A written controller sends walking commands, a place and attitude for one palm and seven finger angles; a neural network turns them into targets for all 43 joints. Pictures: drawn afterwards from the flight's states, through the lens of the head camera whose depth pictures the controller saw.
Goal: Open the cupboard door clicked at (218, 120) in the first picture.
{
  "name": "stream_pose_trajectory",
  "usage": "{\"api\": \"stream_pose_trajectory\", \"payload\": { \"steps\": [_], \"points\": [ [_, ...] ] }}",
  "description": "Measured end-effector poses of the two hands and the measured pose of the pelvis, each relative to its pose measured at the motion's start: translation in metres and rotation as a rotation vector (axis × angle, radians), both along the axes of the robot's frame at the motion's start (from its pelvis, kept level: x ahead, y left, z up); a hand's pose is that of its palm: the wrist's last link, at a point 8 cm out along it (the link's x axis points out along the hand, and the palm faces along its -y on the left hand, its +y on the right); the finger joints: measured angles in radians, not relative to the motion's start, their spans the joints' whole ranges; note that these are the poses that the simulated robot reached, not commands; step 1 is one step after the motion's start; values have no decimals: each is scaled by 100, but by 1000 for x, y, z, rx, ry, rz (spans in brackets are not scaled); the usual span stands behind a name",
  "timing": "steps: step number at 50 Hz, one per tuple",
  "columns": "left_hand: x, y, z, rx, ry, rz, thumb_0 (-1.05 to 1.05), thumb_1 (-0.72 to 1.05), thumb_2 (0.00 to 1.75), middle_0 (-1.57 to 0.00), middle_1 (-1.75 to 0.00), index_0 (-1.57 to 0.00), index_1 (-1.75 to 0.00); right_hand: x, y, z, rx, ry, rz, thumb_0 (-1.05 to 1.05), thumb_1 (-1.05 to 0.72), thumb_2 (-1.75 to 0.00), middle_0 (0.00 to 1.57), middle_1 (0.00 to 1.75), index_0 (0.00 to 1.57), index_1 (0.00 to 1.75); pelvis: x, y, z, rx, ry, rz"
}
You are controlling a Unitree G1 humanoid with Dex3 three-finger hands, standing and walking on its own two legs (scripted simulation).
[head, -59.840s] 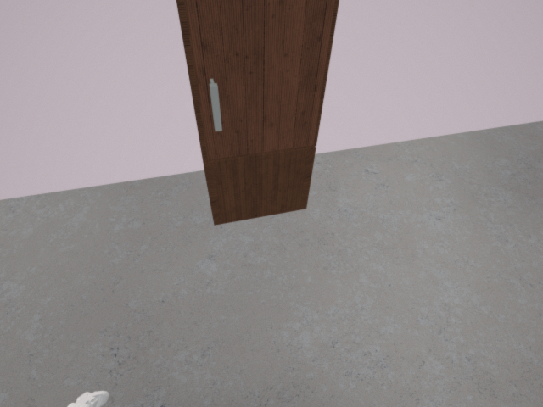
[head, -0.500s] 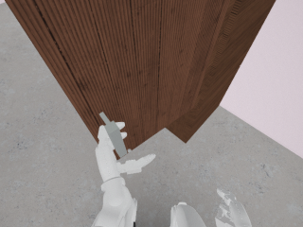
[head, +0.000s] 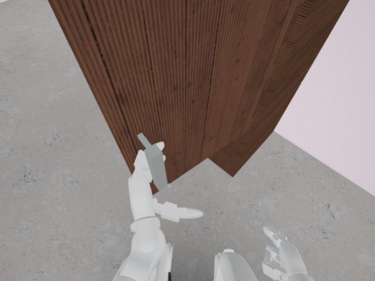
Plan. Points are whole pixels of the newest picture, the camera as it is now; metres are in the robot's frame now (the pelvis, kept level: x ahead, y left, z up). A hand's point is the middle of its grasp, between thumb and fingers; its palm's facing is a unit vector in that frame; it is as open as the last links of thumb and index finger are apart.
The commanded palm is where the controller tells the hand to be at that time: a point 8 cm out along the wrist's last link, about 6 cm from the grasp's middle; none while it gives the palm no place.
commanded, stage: slide the hand sideways off the handle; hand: left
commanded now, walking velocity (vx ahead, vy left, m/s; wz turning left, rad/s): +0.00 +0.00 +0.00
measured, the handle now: (152, 163) +0.35 +0.10 +0.03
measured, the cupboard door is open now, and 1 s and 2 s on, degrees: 80 83 83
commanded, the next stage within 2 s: draw the hand back to the body in 1.14 s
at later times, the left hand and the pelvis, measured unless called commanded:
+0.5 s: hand (166, 207) +0.26 +0.06 +0.02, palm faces -0.08 -1.00 +0.03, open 16.0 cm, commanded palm +0.23 +0.12 +0.02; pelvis +0.00 +0.02 -0.01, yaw -2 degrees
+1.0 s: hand (142, 228) +0.22 +0.10 +0.02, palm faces -0.03 -1.00 -0.01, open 16.0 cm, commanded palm +0.19 +0.17 +0.02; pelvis +0.01 -0.01 -0.02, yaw -1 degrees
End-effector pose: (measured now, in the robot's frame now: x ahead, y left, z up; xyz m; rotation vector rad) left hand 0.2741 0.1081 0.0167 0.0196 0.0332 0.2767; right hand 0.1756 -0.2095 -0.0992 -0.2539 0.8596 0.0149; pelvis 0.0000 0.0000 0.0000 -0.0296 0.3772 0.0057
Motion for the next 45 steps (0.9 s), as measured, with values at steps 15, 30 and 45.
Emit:
{"api": "stream_pose_trajectory", "payload": {
  "steps": [15, 30, 45],
  "points": [
    [-13, 6, 0, -81, -3, -389, -1, -51, 30, -20, -38, -25, -38, -17, -4, 7, -9, 1, -83, 1, -91, -90, 20, 30, 20, 30, -4, 17, -3, -5, -17, -20],
    [-44, 21, 1, -38, 15, -326, -1, -50, 30, -18, -33, -21, -33, 5, 7, 5, 34, -15, -55, 2, -91, -90, 20, 30, 20, 30, 5, 13, -7, 2, -7, -29],
    [-59, 40, 0, -15, 19, -338, -1, -50, 30, -19, -31, -20, -33, 27, -14, 0, 11, -74, -59, 1, -91, -90, 21, 30, 20, 30, 10, -6, -17, 5, 11, -24]
  ]
}}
